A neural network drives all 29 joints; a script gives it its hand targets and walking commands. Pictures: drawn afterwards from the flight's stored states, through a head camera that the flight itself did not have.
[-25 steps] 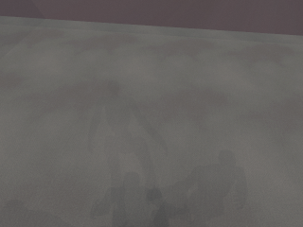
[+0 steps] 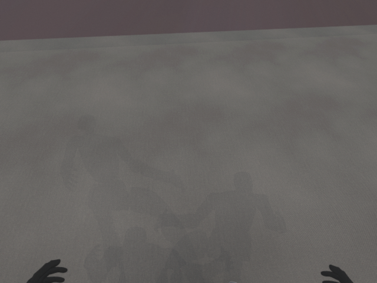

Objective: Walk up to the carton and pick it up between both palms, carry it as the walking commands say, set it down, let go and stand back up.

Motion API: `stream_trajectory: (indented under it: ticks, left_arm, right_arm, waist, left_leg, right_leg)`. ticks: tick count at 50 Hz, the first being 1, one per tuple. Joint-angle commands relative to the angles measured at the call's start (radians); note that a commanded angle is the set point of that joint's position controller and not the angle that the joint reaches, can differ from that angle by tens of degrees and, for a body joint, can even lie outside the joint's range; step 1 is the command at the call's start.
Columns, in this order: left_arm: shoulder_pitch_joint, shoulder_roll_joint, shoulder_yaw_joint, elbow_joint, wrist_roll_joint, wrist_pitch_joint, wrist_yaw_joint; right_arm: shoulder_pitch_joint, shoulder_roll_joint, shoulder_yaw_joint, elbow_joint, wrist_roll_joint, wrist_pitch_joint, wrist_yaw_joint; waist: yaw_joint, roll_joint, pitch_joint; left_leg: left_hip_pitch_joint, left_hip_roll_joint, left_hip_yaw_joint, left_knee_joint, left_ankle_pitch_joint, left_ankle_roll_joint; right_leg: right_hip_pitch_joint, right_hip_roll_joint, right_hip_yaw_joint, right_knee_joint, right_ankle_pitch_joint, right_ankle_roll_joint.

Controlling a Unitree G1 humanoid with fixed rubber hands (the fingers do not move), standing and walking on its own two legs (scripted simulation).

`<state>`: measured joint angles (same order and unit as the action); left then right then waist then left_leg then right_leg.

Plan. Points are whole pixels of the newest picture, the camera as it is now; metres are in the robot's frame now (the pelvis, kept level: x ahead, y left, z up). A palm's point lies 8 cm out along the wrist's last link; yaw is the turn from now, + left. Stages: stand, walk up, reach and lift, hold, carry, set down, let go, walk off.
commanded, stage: walk up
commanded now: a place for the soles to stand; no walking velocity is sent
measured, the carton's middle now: out of the picture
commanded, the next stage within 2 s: none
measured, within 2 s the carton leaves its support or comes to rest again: neither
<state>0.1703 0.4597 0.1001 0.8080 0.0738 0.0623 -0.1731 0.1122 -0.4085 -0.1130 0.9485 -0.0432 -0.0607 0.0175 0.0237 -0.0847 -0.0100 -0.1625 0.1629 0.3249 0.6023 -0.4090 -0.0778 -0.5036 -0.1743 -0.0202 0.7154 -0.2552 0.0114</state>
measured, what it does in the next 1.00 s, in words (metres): steps to the right, turning right: left foot, then right foot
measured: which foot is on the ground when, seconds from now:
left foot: down 0.00-0.02, up 0.04-0.22, down 0.24-0.64, up 0.66-0.80, down 0.82-1.00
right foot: down 0.00-0.26, up 0.28-0.56, down 0.58-0.82, up 0.84-1.00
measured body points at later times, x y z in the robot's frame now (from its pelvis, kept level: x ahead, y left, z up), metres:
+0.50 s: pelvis +0.10 -0.08 +0.02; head +0.14 -0.08 +0.46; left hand +0.41 +0.10 -0.09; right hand -0.04 -0.42 -0.06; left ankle +0.09 +0.06 -0.72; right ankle +0.07 -0.27 -0.70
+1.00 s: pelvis +0.25 -0.29 +0.01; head +0.28 -0.29 +0.46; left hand +0.60 -0.28 -0.10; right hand -0.02 -0.50 -0.08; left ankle +0.31 -0.11 -0.72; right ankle +0.16 -0.40 -0.70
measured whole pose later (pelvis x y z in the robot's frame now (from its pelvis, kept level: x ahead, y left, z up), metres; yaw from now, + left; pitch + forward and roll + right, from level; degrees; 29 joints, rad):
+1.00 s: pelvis +0.25 -0.29 +0.01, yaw -61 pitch +3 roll +1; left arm 0.05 0.43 0.09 0.92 0.04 0.05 -0.19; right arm 0.31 -0.41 -0.08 0.94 -0.03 -0.16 0.00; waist -0.04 -0.08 -0.04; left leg -0.04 0.14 0.32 0.43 -0.40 -0.09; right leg -0.52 -0.08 -0.02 0.77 -0.33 -0.01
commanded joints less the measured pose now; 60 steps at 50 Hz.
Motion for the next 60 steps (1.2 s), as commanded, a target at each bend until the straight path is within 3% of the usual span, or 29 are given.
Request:
stream_trajectory:
  ticks: [1,3,4,8,11,12,13,14,15,16,19,27,30,31,32,33,36,38,40,41,42,43,47,53,54,55,56,57,60]
  left_arm:
    - [-0.043,0.22,0.063,-0.142,-0.008,-0.047,0.0]
    - [0.103,0.311,0.072,-0.124,-0.027,-0.049,0.019]
    - [0.109,0.349,0.078,-0.13,-0.039,-0.044,0.03]
    - [-0.091,0.233,0.043,-0.196,-0.038,-0.046,0.046]
    - [-0.229,0.208,0.038,-0.242,-0.03,-0.047,0.024]
    - [-0.28,0.176,0.025,-0.242,-0.035,-0.044,0.018]
    - [-0.31,0.104,0.016,-0.277,-0.03,-0.051,0.015]
    - [-0.262,0.131,0.017,-0.266,0.002,-0.055,0.025]
    - [-0.217,0.155,0.034,-0.243,0.006,-0.056,0.014]
    - [-0.215,0.173,0.035,-0.218,0.003,-0.054,0.002]
    - [-0.226,0.158,0.047,-0.179,-0.013,-0.051,-0.034]
    - [-0.409,0.153,0.031,-0.135,-0.033,-0.037,-0.048]
    - [-0.191,0.212,0.067,-0.057,-0.037,-0.041,-0.021]
    - [-0.04,0.265,0.086,-0.03,-0.036,-0.043,0.001]
    - [0.073,0.358,0.114,-0.001,-0.04,-0.041,0.023]
    - [0.108,0.382,0.114,0.003,-0.055,-0.037,0.032]
    - [-0.122,0.301,0.078,-0.044,-0.075,-0.047,0.046]
    - [-0.258,0.268,0.078,-0.085,-0.056,-0.045,0.024]
    - [-0.41,0.229,0.063,-0.125,-0.047,-0.052,0.009]
    - [-0.486,0.179,0.048,-0.156,-0.042,-0.065,0.003]
    - [-0.543,0.138,0.039,-0.177,-0.019,-0.077,0.011]
    - [-0.503,0.198,0.047,-0.173,0.002,-0.079,0.016]
    - [-0.418,0.162,0.039,-0.078,-0.035,-0.076,-0.015]
    - [-0.222,0.148,0.057,-0.015,-0.063,-0.074,-0.02]
    - [-0.03,0.192,0.08,0.011,-0.056,-0.077,0.0]
    - [0.137,0.288,0.107,0.042,-0.05,-0.07,0.029]
    - [0.169,0.327,0.125,0.047,-0.074,-0.064,0.052]
    - [0.169,0.34,0.119,0.026,-0.087,-0.068,0.069]
    - [-0.024,0.281,0.077,-0.027,-0.089,-0.091,0.089]
  right_arm:
    - [-0.107,-0.327,-0.072,-0.094,0.022,-0.013,0.005]
    - [-0.147,-0.252,-0.032,-0.141,0.033,-0.01,0.0]
    - [-0.133,-0.244,-0.021,-0.127,0.04,-0.012,-0.012]
    - [0.042,-0.273,0.006,-0.073,0.065,-0.032,-0.024]
    - [0.228,-0.301,-0.011,-0.009,0.065,-0.043,-0.03]
    - [0.301,-0.307,-0.018,0.01,0.057,-0.045,-0.035]
    - [0.335,-0.393,-0.05,0.022,0.024,-0.045,-0.047]
    - [0.186,-0.486,-0.063,-0.045,0.009,-0.05,-0.059]
    - [0.065,-0.428,-0.053,-0.067,0.01,-0.064,-0.059]
    - [0.095,-0.383,-0.055,-0.063,0.022,-0.071,-0.059]
    - [0.101,-0.369,-0.062,-0.061,0.022,-0.078,-0.05]
    - [0.163,-0.397,-0.072,-0.019,0.024,-0.059,-0.016]
    - [0.109,-0.39,-0.064,-0.02,0.032,-0.051,-0.007]
    - [0.089,-0.35,-0.053,-0.038,0.044,-0.056,-0.008]
    - [0.001,-0.285,-0.028,-0.091,0.047,-0.069,-0.008]
    - [-0.068,-0.252,0.01,-0.132,0.047,-0.077,-0.013]
    - [0.081,-0.297,0.015,-0.074,0.057,-0.093,-0.007]
    - [0.23,-0.32,-0.008,-0.008,0.052,-0.093,-0.017]
    - [0.451,-0.334,-0.025,0.046,0.048,-0.096,-0.029]
    - [0.538,-0.437,-0.056,0.058,0.021,-0.101,-0.04]
    - [0.47,-0.549,-0.089,0.024,0.005,-0.11,-0.056]
    - [0.401,-0.541,-0.083,0.015,0.014,-0.11,-0.056]
    - [0.268,-0.376,-0.074,-0.041,0.032,-0.106,-0.046]
    - [0.113,-0.344,-0.065,-0.026,0.022,-0.081,-0.029]
    - [0.065,-0.326,-0.059,-0.036,0.032,-0.075,-0.021]
    - [0.03,-0.292,-0.042,-0.068,0.043,-0.078,-0.023]
    - [-0.012,-0.227,0.007,-0.094,0.057,-0.098,-0.025]
    - [-0.091,-0.239,0.031,-0.121,0.056,-0.122,-0.021]
    - [0.04,-0.27,0.035,-0.047,0.043,-0.12,-0.006]
  waist:
    - [0.053,0.104,-0.045]
    - [0.13,-0.243,-0.131]
    - [0.137,-0.22,-0.148]
    - [-0.001,-0.066,-0.193]
    - [-0.1,-0.117,-0.199]
    - [-0.151,-0.048,-0.181]
    - [-0.198,0.165,-0.198]
    - [-0.14,0.304,-0.154]
    - [-0.084,0.225,-0.115]
    - [-0.074,0.079,-0.115]
    - [-0.074,0.172,-0.08]
    - [-0.104,0.262,-0.007]
    - [0.062,0.164,-0.17]
    - [0.16,0.007,-0.258]
    - [0.208,-0.207,-0.237]
    - [0.203,-0.241,-0.231]
    - [0.031,0.006,-0.105]
    - [-0.02,-0.079,-0.107]
    - [-0.172,0.009,-0.17]
    - [-0.243,0.236,-0.208]
    - [-0.235,0.358,-0.134]
    - [-0.189,0.229,-0.108]
    - [-0.132,0.202,0.037]
    - [0.028,0.128,-0.038]
    - [0.155,0.059,-0.147]
    - [0.222,-0.15,-0.258]
    - [0.211,-0.279,-0.204]
    - [0.212,-0.12,-0.17]
    - [0.062,0.013,-0.107]
  left_leg:
    - [-0.173,0.155,-0.102,-0.005,0.115,0.16]
    - [-0.497,-0.113,-0.07,0.399,-0.174,0.073]
    - [-0.632,-0.118,-0.156,0.434,-0.237,0.06]
    - [-0.45,-0.079,-0.266,0.193,-0.08,0.045]
    - [-0.044,-0.074,-0.296,-0.06,0.093,0.092]
    - [0.229,-0.073,-0.278,-0.214,0.19,0.124]
    - [0.432,0.143,-0.516,-0.423,0.01,0.168]
    - [0.257,0.418,-0.72,-0.468,-0.151,0.225]
    - [0.165,0.429,-0.664,-0.424,0.068,0.267]
    - [0.132,0.401,-0.565,-0.392,0.101,0.282]
    - [0.164,0.311,-0.302,-0.363,0.238,0.245]
    - [0.203,0.246,-0.112,-0.306,0.441,0.221]
    - [0.062,0.16,-0.03,0.013,0.645,0.169]
    - [-0.203,0.039,0.007,0.293,0.694,0.117]
    - [-0.609,-0.101,-0.025,0.566,0.15,0.081]
    - [-0.751,-0.11,-0.177,0.612,-0.17,0.094]
    - [-0.514,-0.038,-0.264,0.22,-0.126,0.072]
    - [-0.329,-0.085,-0.186,0.056,-0.073,0.05]
    - [0.126,-0.059,-0.211,-0.21,0.204,0.057]
    - [0.384,0.087,-0.388,-0.33,0.12,0.13]
    - [0.425,0.396,-0.746,-0.485,0.009,0.208]
    - [0.434,0.486,-0.75,-0.413,0.262,0.33]
    - [0.31,0.317,-0.308,-0.387,0.392,0.251]
    - [0.066,0.142,-0.031,-0.166,0.64,0.204]
    - [-0.085,0.083,-0.005,0.116,0.728,0.168]
    - [-0.434,-0.049,0.0,0.508,0.49,0.114]
    - [-0.699,-0.138,-0.122,0.701,-0.069,0.106]
    - [-0.781,-0.09,-0.236,0.71,-0.1,0.125]
    - [-0.533,0.006,-0.293,0.316,-0.074,0.085]
  right_leg:
    - [0.188,0.069,-0.025,-0.15,0.015,-0.081]
    - [0.482,-0.039,0.457,-0.444,0.128,-0.235]
    - [0.576,-0.118,0.578,-0.474,0.121,-0.29]
    - [0.458,-0.003,0.404,-0.422,0.182,-0.253]
    - [0.121,0.059,0.333,-0.401,0.076,-0.174]
    - [-0.095,0.146,0.212,-0.38,0.009,-0.084]
    - [-0.328,0.257,0.071,-0.195,-0.06,0.006]
    - [-0.355,0.126,0.125,0.08,-0.081,0.0]
    - [-0.284,0.078,0.152,0.175,-0.061,-0.01]
    - [-0.223,0.047,0.153,0.177,-0.035,-0.019]
    - [-0.178,0.015,0.12,0.06,-0.049,-0.016]
    - [-0.077,0.081,-0.043,-0.113,-0.007,-0.038]
    - [0.32,0.177,-0.076,-0.2,0.009,-0.118]
    - [0.653,0.145,0.075,-0.234,0.015,-0.224]
    - [0.905,-0.032,0.44,-0.312,0.222,-0.33]
    - [0.93,-0.107,0.582,-0.351,0.351,-0.392]
    - [0.584,-0.007,0.307,-0.284,0.43,-0.277]
    - [0.391,0.054,0.294,-0.323,0.277,-0.263]
    - [0.039,0.115,0.239,-0.183,0.031,-0.183]
    - [-0.249,0.196,0.131,0.011,-0.057,-0.09]
    - [-0.486,0.181,0.087,0.239,-0.177,-0.027]
    - [-0.501,0.086,0.148,0.305,-0.173,-0.017]
    - [-0.314,0.014,0.086,0.054,-0.116,-0.015]
    - [0.238,0.178,-0.121,-0.212,0.158,-0.066]
    - [0.5,0.205,-0.082,-0.227,0.103,-0.146]
    - [0.827,0.032,0.279,-0.253,0.041,-0.294]
    - [0.949,-0.08,0.54,-0.311,0.238,-0.401]
    - [0.943,-0.135,0.536,-0.301,0.416,-0.431]
    - [0.613,-0.055,0.281,-0.29,0.448,-0.292]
